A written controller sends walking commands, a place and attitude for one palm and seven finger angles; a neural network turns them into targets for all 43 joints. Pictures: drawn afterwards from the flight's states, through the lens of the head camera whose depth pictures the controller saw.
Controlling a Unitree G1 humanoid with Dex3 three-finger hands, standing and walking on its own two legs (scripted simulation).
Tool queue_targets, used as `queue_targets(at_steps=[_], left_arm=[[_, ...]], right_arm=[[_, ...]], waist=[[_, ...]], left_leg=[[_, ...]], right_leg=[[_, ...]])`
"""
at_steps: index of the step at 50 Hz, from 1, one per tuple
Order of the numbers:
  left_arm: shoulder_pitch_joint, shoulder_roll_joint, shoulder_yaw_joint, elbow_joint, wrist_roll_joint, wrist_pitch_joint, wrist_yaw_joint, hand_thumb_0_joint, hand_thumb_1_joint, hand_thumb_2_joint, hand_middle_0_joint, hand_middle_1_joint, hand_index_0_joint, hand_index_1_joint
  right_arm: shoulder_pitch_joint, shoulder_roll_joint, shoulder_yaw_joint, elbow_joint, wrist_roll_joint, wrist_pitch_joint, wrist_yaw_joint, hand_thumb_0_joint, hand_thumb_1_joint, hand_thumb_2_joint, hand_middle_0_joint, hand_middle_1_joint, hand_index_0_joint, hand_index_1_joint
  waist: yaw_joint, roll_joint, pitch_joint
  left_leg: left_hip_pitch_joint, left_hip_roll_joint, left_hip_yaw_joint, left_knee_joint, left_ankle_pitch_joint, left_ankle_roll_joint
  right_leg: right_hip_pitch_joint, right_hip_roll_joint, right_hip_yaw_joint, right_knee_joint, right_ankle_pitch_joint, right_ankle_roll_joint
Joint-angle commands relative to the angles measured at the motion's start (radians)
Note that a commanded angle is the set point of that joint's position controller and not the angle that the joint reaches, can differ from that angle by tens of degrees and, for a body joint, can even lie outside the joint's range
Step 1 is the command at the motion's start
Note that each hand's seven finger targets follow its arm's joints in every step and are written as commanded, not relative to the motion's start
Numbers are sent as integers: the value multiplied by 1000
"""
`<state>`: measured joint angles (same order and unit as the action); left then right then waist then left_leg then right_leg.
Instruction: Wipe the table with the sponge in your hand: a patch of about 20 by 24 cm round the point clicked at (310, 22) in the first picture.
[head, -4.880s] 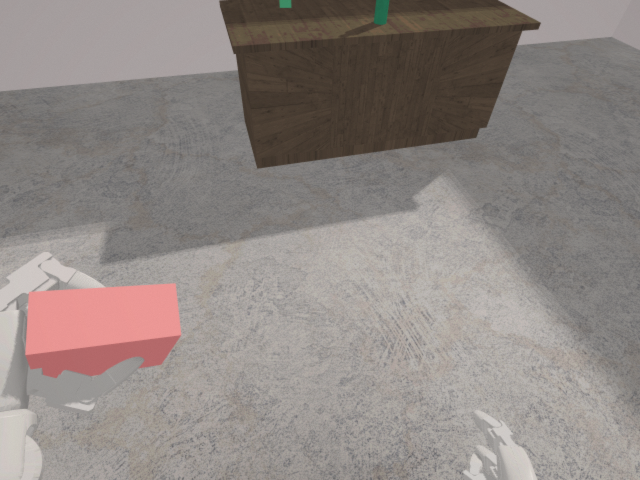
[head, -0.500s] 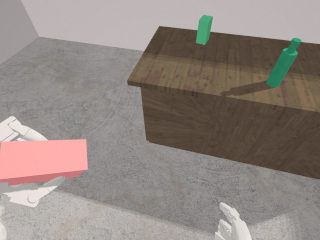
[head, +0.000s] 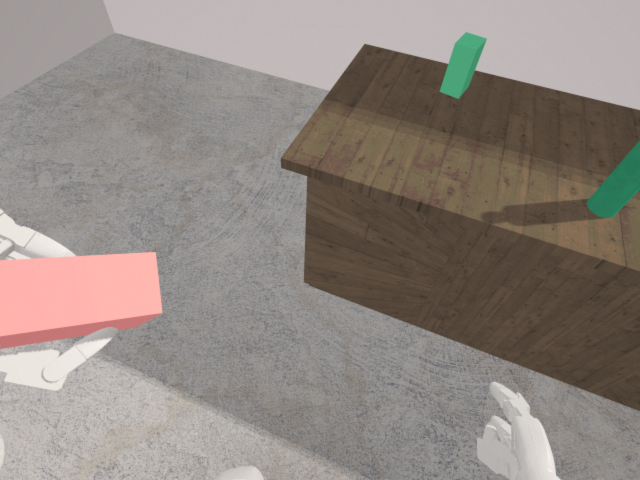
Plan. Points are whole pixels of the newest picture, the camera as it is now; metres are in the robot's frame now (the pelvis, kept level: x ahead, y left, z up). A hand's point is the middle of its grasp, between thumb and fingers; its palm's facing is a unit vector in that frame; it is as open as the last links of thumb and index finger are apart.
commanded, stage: turn to face it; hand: left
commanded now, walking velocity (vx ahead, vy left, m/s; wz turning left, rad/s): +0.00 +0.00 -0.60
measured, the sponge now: (97, 298) +0.23 +0.22 +0.17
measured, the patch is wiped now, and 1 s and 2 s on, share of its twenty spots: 0.00 0.00 0.00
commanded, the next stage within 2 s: take the last steps up to it in 1.18 s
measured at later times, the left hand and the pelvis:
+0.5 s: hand (236, 291) +0.24 +0.10 +0.18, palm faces +0.14 -0.88 -0.46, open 9.6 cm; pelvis -0.03 -0.06 +0.01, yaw -15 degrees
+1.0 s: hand (320, 343) +0.21 +0.03 +0.18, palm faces -0.06 -0.88 -0.47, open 9.6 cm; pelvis -0.11 -0.07 +0.00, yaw -33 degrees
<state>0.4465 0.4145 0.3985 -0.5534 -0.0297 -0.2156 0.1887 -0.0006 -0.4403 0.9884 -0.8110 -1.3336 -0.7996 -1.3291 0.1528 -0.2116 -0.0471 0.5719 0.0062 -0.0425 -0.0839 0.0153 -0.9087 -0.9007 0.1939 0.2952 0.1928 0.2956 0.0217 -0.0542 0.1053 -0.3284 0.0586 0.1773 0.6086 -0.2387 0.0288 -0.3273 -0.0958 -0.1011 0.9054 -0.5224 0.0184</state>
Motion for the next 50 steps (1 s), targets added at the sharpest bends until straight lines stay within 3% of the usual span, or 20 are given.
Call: queue_targets(at_steps=[1, 9, 12, 13, 14, 15, 17, 19, 22, 31, 35, 37, 38, 39, 41, 43, 45, 48, 49, 50], left_arm=[[-140, 136, 61, -290, 9, -72, -2, 0, 100, 1300, -1200, -1600, -1200, -1600], [-90, 92, 57, -160, -16, -33, -30, 0, 100, 1300, -1200, -1600, -1200, -1600], [-110, 101, 56, -135, -15, -23, -36, 0, 100, 1300, -1200, -1600, -1200, -1600], [-123, 128, 70, -123, -10, -24, -35, 0, 100, 1300, -1200, -1600, -1200, -1600], [-127, 163, 93, -113, -13, -22, -27, 0, 100, 1300, -1200, -1600, -1200, -1600], [-84, 162, 111, -97, -37, -4, -20, 0, 100, 1300, -1200, -1600, -1200, -1600], [-56, 157, 107, -165, -37, -4, -10, 0, 100, 1300, -1200, -1600, -1200, -1600], [-46, 147, 107, -214, -34, -23, -3, 0, 100, 1300, -1200, -1600, -1200, -1600], [-4, 174, 133, -232, -37, -30, 2, 0, 100, 1300, -1200, -1600, -1200, -1600], [32, 141, 104, -185, -45, -28, -12, 0, 100, 1300, -1200, -1600, -1200, -1600], [-12, 154, 93, -197, -34, -33, -22, 0, 100, 1300, -1200, -1600, -1200, -1600], [-60, 159, 89, -229, -29, -51, -33, 0, 100, 1300, -1200, -1600, -1200, -1600], [-59, 166, 106, -228, -25, -55, -36, 0, 100, 1300, -1200, -1600, -1200, -1600], [-63, 176, 111, -227, -12, -49, -36, 0, 100, 1300, -1200, -1600, -1200, -1600], [-128, 161, 89, -246, -7, -53, -48, 0, 100, 1300, -1200, -1600, -1200, -1600], [-60, 88, 30, -157, -6, -37, -46, 0, 100, 1300, -1200, -1600, -1200, -1600], [-122, 90, 15, -179, -4, -36, -40, 0, 100, 1300, -1200, -1600, -1200, -1600], [-171, 102, 26, -161, 9, -24, -38, 0, 100, 1300, -1200, -1600, -1200, -1600], [-187, 112, 35, -158, 12, -27, -38, 0, 100, 1300, -1200, -1600, -1200, -1600], [-181, 148, 67, -149, 14, -34, -33, 0, 100, 1300, -1200, -1600, -1200, -1600]], right_arm=[[-33, -123, -16, -130, -5, -90, 27, 0, -900, -900, 200, 300, 200, 300], [-22, -113, 5, -151, -6, -117, 57, 0, -900, -900, 200, 300, 200, 300], [-20, -102, 9, -161, 3, -107, 57, 0, -900, -900, 200, 300, 200, 300], [-14, -89, 12, -164, 6, -100, 58, 0, -900, -900, 200, 300, 200, 300], [-27, -55, 27, -180, 8, -91, 56, 0, -900, -900, 200, 300, 200, 300], [-53, -65, 13, -196, 12, -86, 53, 0, -900, -900, 200, 300, 200, 300], [-63, -41, 44, -171, 2, -59, 56, 0, -900, -900, 200, 300, 200, 300], [-69, -45, 49, -158, 1, -36, 48, 0, -900, -900, 200, 300, 200, 300], [-87, -73, 28, -165, 0, -17, 38, 0, -900, -900, 200, 300, 200, 300], [-53, -117, 5, -211, 15, 31, 62, 0, -900, -900, 200, 300, 200, 300], [-14, -125, 6, -210, 9, 45, 66, 0, -900, -900, 200, 300, 200, 300], [-25, -150, -3, -225, 2, 35, 60, 0, -900, -900, 200, 300, 200, 300], [-37, -146, 2, -226, 4, 25, 56, 0, -900, -900, 200, 300, 200, 300], [-41, -115, 6, -229, 6, 12, 51, 0, -900, -900, 200, 300, 200, 300], [-19, -101, 1, -216, -1, -8, 53, 0, -900, -900, 200, 300, 200, 300], [1, -120, -1, -187, 8, -31, 59, 0, -900, -900, 200, 300, 200, 300], [17, -128, 3, -175, 10, -57, 65, 0, -900, -900, 200, 300, 200, 300], [8, -141, 0, -160, 7, -76, 70, 0, -900, -900, 200, 300, 200, 300], [5, -137, 0, -161, 8, -81, 73, 0, -900, -900, 200, 300, 200, 300], [10, -114, 4, -159, 10, -81, 75, 0, -900, -900, 200, 300, 200, 300]], waist=[[-14, 316, -242], [-7, 287, -195], [-2, 194, -213], [-9, 73, -208], [-6, -151, -211], [28, -319, -227], [2, -131, -268], [-6, -32, -303], [-2, 0, -295], [18, -33, -263], [3, 5, -254], [0, 159, -189], [11, 312, -185], [19, 349, -173], [12, 269, -110], [11, 270, -90], [-13, 291, -105], [-12, 294, -127], [-7, 253, -135], [-11, 100, -169]], left_leg=[[273, 306, -227, -252, 471, 105], [113, 324, -73, -245, 169, 34], [73, 275, -31, -85, 91, -19], [45, 209, -3, 38, -13, -50], [-96, 83, 21, 196, -256, -92], [-180, -1, -82, 423, -367, -104], [-268, 16, -197, 595, -264, -119], [-260, 9, -188, 586, -217, -128], [-184, -3, -174, 457, -191, -123], [-50, -26, -188, 87, -233, -85], [169, -18, -158, -167, -150, -52], [238, 155, -317, -302, -190, 30], [202, 302, -422, -362, -189, 95], [53, 387, -447, -418, -217, 143], [17, 367, -333, -359, -18, 146], [100, 300, -164, -265, 222, 80], [142, 283, -128, -208, 354, 42], [94, 255, -82, -93, 297, -8], [42, 235, -76, -21, 219, -28], [2, 174, -44, 123, 97, -61]], right_leg=[[-160, 18, 65, 64, 69, 9], [16, 74, -34, -225, 139, 41], [130, 80, -15, -408, 293, 23], [129, 7, 119, -473, 445, -22], [166, -136, 366, -505, 662, -96], [142, -231, 585, -590, 733, -155], [279, -217, 507, -521, 830, -186], [338, -161, 376, -474, 950, -171], [287, -137, 369, -502, 882, -167], [173, -118, 537, -619, 397, -184], [12, -40, 526, -626, 186, -111], [-166, 93, 436, -464, 99, -47], [-202, 173, 287, -208, 90, -9], [-158, 172, 196, 85, 71, 11], [-191, 105, 165, 213, 80, 26], [-179, 90, 87, 29, 65, 32], [-82, 105, 29, -162, 96, 37], [96, 129, -33, -351, 226, 37], [175, 107, -14, -423, 307, 23], [220, 10, 104, -474, 490, -26]])
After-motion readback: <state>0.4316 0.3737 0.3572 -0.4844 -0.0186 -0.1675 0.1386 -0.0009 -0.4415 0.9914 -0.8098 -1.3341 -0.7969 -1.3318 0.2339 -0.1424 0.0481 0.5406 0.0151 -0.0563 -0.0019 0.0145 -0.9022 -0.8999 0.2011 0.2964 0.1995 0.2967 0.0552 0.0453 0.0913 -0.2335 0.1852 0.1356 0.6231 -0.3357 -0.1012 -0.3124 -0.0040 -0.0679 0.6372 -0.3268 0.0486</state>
